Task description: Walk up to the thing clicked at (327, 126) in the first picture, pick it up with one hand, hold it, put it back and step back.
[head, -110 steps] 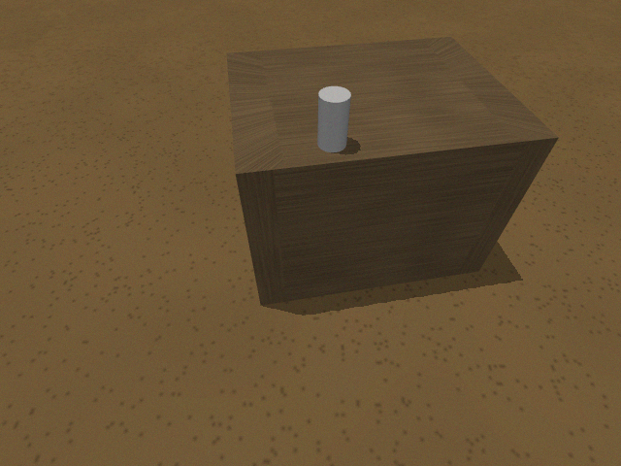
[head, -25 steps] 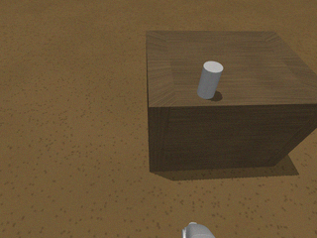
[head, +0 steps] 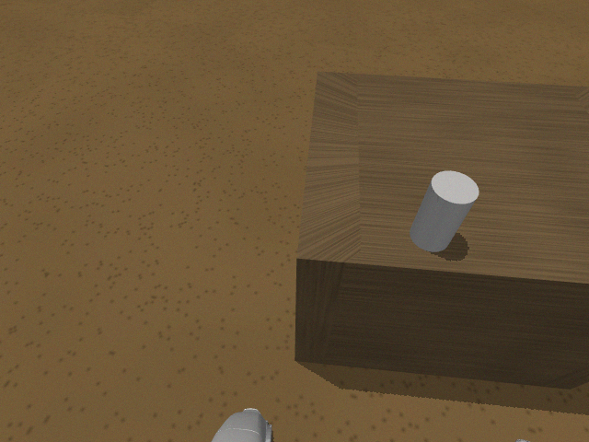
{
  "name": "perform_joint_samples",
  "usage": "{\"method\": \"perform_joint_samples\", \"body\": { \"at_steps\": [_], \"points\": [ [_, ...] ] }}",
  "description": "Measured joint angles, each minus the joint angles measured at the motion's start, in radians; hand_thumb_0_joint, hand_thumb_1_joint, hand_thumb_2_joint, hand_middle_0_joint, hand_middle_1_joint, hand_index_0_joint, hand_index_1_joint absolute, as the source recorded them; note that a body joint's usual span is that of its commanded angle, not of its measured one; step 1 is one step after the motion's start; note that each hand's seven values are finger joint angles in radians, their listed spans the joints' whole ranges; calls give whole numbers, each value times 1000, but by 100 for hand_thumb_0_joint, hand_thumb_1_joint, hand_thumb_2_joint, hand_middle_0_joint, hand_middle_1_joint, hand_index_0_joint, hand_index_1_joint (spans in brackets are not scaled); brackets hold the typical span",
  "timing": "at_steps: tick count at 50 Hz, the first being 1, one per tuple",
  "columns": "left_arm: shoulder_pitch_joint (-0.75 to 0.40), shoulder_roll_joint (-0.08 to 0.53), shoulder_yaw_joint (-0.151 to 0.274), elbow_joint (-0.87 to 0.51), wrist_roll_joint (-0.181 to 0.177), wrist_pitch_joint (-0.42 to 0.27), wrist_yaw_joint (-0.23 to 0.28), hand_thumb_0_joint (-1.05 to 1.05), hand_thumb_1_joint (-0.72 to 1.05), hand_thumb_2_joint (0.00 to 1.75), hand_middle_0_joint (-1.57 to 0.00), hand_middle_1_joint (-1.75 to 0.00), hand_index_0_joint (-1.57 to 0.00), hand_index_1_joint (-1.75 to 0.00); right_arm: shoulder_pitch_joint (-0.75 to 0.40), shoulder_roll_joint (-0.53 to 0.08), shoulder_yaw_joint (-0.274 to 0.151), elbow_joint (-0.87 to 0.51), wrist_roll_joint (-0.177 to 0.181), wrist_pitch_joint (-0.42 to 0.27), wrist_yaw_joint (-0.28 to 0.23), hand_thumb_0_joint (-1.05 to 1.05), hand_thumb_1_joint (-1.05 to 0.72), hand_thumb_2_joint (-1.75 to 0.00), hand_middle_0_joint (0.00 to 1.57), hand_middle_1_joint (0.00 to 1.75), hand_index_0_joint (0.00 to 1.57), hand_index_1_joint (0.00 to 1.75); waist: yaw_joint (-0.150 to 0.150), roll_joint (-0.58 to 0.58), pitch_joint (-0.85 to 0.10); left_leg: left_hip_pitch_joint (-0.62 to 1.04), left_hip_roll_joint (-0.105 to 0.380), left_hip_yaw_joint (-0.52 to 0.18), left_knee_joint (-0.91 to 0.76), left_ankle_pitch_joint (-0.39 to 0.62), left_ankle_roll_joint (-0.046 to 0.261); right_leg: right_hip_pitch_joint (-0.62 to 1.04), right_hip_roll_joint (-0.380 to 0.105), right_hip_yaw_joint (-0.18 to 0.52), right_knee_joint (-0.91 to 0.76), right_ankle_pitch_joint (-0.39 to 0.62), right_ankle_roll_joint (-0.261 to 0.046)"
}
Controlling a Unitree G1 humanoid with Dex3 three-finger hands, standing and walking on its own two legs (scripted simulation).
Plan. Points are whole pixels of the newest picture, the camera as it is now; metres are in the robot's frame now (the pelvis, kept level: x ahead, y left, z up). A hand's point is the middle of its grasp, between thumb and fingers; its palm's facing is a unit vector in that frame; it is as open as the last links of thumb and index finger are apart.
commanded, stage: walk up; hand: right
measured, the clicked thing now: (441, 213) +0.52 -0.22 -0.04
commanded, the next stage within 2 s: stand in 1.54 s
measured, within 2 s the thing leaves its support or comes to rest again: neither
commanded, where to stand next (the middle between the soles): +0.13 +0.01 m, yaw -1 degrees
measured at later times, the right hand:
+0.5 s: hand out of the picture +0.16 -0.27 -0.16, palm faces -0.01 +0.94 -0.34, open 7.4 cm
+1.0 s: hand (493, 441) +0.16 -0.26 -0.14, palm faces +0.00 +0.94 -0.34, open 7.4 cm
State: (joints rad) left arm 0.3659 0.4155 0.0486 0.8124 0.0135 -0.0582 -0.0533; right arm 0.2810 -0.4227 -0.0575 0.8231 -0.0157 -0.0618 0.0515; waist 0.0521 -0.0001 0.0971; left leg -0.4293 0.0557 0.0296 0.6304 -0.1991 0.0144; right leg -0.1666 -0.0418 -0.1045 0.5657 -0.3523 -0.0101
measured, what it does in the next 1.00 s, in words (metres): steps on the spot: left foot, then right foot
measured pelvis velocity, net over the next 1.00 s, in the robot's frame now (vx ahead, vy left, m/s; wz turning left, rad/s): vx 0.08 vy -0.01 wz -0.01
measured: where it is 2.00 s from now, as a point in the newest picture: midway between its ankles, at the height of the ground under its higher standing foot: outside the picture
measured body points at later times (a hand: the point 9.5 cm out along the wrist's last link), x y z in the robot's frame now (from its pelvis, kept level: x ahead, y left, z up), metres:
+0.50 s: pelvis +0.07 -0.01 -0.01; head +0.09 -0.02 +0.44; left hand +0.15 +0.30 -0.13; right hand +0.16 -0.32 -0.14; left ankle +0.11 +0.12 -0.73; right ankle +0.08 -0.15 -0.73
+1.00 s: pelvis +0.08 -0.01 +0.02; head +0.09 +0.00 +0.46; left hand +0.19 +0.29 -0.11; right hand +0.16 -0.31 -0.11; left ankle +0.11 +0.12 -0.73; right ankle +0.08 -0.15 -0.73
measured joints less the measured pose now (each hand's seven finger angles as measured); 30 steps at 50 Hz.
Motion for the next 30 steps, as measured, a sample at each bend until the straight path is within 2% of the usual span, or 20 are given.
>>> {"method": "perform_joint_samples", "body": {
  "at_steps": [2, 3, 6, 8, 12, 15, 16, 17, 19, 20, 21, 22, 23, 26, 30],
  "points": [
    [8, 8, -7, 3, -5, 13, 11, 1, 90, 90, -21, -30, -20, -30, -9, 1, -1, -4, -2, -11, -12, 1, -91, -90, 20, 30, 20, 30, -3, -12, 5, 37, -17, 10, -50, 65, 9, -15, -13, 1, 94, -67, 6],
    [0, 10, -8, 11, -10, 23, 18, 1, 90, 90, -21, -30, -20, -30, -21, 9, -1, -6, -6, -13, -19, 1, -91, -90, 20, 30, 20, 30, -4, -28, 14, 33, -29, 18, -17, 42, 8, -41, -22, 21, 170, -82, -5],
    [-25, 8, -16, 30, -16, 51, 34, 1, 90, 90, -21, -30, -20, -30, -50, 33, 15, -22, 7, -10, -27, 1, -91, -90, 20, 30, 20, 30, -14, -46, 29, 37, -26, 23, 31, -15, 10, -138, 14, 94, 406, -177, -27],
    [-39, 8, -18, 40, -19, 56, 39, 1, 91, 90, -21, -30, -20, -30, -59, 50, 28, -32, 10, -7, -33, 1, -91, -90, 20, 30, 20, 30, -19, -56, 30, 56, -20, 27, 20, -23, 7, -184, 19, 110, 461, -185, -33],
    [-60, -2, -19, 58, -19, 44, 39, 1, 91, 90, -21, -30, -20, -30, -80, 55, 48, -33, 4, 6, -39, 1, -90, -90, 20, 30, 21, 30, -28, -46, 22, 66, -5, 31, 27, -43, -1, -204, -7, 96, 317, -127, -22],
    [-73, -8, -17, 77, -13, 33, 43, 1, 91, 90, -21, -30, -20, -30, -99, 47, 52, -24, 10, 27, -38, 1, -90, -90, 21, 30, 21, 30, -34, -21, 17, 44, 12, 25, 92, -85, -16, -164, -4, 86, 156, -4, -15],
    [-79, -14, -15, 87, -7, 30, 46, 1, 91, 90, -21, -30, -20, -30, -106, 43, 50, -15, 16, 37, -39, 1, -90, -90, 21, 30, 21, 30, -35, -2, 17, 35, 25, 15, 121, -102, -22, -158, 7, 78, 149, 20, 4],
    [-84, -19, -15, 95, -1, 28, 48, 1, 91, 90, -21, -30, -20, -30, -113, 44, 47, -1, 20, 49, -41, 1, -90, -90, 21, 30, 21, 30, -36, 11, 12, 29, 25, 1, 140, -128, -18, -159, 13, 73, 158, 15, 16],
    [-94, -22, -23, 109, 4, 29, 47, 1, 90, 90, -21, -30, -20, -30, -120, 47, 44, 29, 25, 68, -43, 1, -90, -90, 20, 30, 21, 30, -32, 13, -1, 27, -1, -16, 175, -238, -7, -165, 6, 80, 172, -2, 21],
    [-102, -26, -28, 116, 4, 29, 48, 1, 90, 90, -21, -30, -20, -30, -122, 44, 43, 42, 28, 71, -42, 1, -90, -90, 20, 30, 21, 30, -32, 16, -4, 36, -10, -19, 171, -249, -2, -164, 2, 82, 170, -5, 22],
    [-112, -29, -32, 121, 3, 30, 49, 1, 90, 90, -21, -30, -20, -30, -122, 41, 42, 56, 30, 70, -41, 1, -90, -90, 20, 30, 21, 30, -34, 22, -7, 54, -14, -18, 138, -214, 0, -163, 0, 82, 168, -6, 26],
    [-124, -31, -35, 126, 2, 30, 50, 1, 90, 90, -21, -30, -20, -30, -122, 39, 40, 70, 31, 66, -41, 1, -91, -90, 20, 30, 20, 30, -38, 25, -5, 66, -15, -16, 102, -123, -8, -161, -3, 81, 167, -7, 31],
    [-139, -31, -37, 131, 0, 31, 51, 1, 90, 90, -21, -30, -20, -30, -124, 40, 39, 86, 29, 62, -40, 1, -91, -90, 20, 30, 20, 30, -39, 23, 0, 74, -19, -13, 88, -96, -17, -157, -8, 83, 165, -7, 35],
    [-180, -34, -42, 146, -7, 31, 51, 1, 90, 90, -21, -30, -20, -30, -126, 43, 43, 135, 26, 61, -34, 1, -91, -90, 20, 30, 20, 30, -43, 25, 1, 92, -18, -14, 59, -105, -27, -131, -8, 80, 120, 11, 38],
    [-227, -30, -48, 174, -13, 30, 51, 1, 90, 90, -21, -30, -20, -30, -133, 55, 55, 192, 23, 62, -29, 1, -91, -90, 20, 30, 20, 30, -54, 10, -6, 128, -25, -11, -6, -81, -26, -98, -13, 79, 59, 36, 40]
  ]
}}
